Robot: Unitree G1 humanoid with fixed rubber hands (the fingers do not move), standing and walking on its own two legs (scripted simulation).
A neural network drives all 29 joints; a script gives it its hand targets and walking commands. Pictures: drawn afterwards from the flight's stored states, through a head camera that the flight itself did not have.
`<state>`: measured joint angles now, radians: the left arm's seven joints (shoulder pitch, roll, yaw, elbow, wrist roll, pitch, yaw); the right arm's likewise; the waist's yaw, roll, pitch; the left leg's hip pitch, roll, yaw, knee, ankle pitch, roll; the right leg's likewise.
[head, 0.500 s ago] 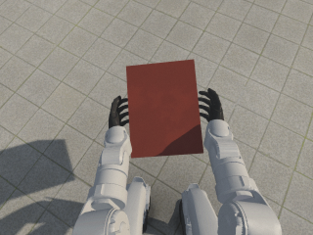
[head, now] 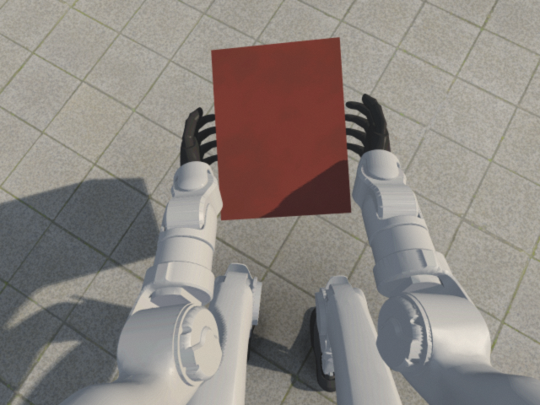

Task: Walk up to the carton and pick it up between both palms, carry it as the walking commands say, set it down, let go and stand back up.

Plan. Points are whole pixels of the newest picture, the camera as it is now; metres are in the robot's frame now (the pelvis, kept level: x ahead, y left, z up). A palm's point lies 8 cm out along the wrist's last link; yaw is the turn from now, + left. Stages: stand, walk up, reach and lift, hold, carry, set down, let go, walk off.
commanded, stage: set down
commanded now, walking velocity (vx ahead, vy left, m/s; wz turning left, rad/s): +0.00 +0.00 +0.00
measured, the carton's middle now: (282, 145) +0.51 +0.03 -0.15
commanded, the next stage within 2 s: none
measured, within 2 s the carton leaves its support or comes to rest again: neither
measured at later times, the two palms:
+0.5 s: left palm (206, 165) +0.47 +0.16 -0.16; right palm (356, 153) +0.50 -0.09 -0.15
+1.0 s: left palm (215, 166) +0.50 +0.17 -0.25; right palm (345, 153) +0.53 -0.09 -0.24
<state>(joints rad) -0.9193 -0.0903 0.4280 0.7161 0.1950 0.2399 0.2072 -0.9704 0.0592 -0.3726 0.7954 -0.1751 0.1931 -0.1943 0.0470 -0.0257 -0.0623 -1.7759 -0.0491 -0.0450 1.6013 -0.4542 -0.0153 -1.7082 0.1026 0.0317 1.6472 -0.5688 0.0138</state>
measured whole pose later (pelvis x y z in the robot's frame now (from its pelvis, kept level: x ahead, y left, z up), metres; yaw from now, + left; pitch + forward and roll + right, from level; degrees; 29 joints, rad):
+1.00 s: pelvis -0.01 +0.00 -0.12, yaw -1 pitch +42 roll -1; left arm -1.23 0.03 0.44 0.74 0.16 0.29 0.16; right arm -1.33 -0.09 -0.33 0.88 -0.12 0.25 -0.19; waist 0.06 -0.04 0.14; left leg -2.19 -0.06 -0.04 1.96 -0.50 -0.03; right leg -2.13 0.14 0.03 2.02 -0.62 0.04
